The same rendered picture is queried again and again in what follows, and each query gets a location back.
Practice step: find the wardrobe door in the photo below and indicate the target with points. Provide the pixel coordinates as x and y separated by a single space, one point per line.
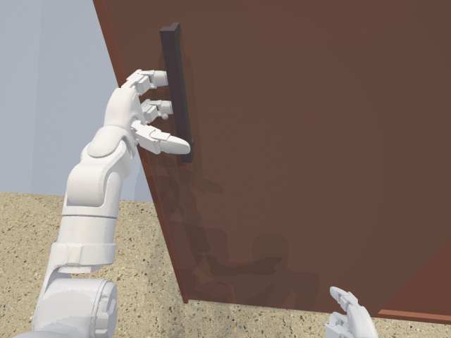
429 291
322 144

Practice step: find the left robot forearm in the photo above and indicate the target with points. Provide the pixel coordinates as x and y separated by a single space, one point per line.
93 192

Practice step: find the robot left hand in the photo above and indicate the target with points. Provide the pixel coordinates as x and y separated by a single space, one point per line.
124 110

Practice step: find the robot left upper arm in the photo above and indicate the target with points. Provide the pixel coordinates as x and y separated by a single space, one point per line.
76 308

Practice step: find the handle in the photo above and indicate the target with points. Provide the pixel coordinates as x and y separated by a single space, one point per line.
174 70

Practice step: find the robot right hand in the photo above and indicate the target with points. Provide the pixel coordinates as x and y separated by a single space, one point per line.
357 324

